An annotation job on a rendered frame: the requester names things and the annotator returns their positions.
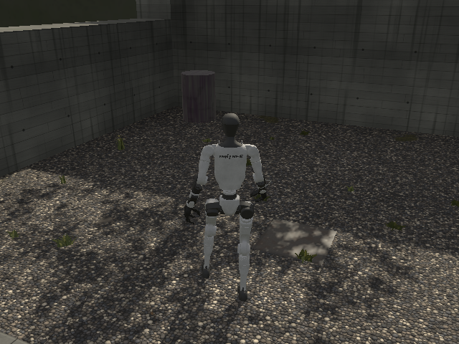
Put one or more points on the robot left hand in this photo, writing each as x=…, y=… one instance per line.
x=188, y=213

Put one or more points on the right robot upper arm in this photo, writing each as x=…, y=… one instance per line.
x=253, y=152

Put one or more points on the robot right forearm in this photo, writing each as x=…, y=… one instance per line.
x=262, y=185

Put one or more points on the robot left shin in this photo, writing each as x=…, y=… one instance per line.
x=208, y=247

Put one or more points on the robot shin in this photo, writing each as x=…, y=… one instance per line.
x=244, y=265
x=208, y=247

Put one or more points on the robot right hand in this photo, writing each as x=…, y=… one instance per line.
x=263, y=195

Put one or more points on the robot right shin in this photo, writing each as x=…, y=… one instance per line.
x=244, y=265

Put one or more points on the robot left forearm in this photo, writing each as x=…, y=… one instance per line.
x=194, y=194

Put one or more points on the left robot upper arm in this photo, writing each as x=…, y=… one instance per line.
x=204, y=161

